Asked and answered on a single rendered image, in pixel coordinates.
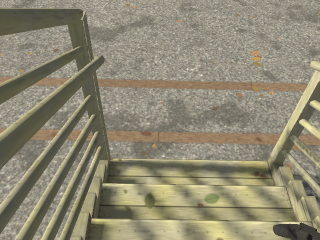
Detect robot right hand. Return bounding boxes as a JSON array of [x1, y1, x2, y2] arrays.
[[273, 222, 320, 240]]

